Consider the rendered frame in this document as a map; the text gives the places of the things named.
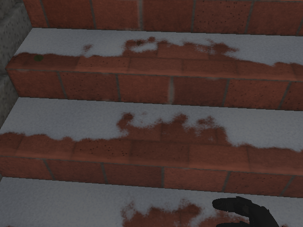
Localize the robot right hand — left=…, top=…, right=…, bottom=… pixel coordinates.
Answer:
left=212, top=196, right=283, bottom=227

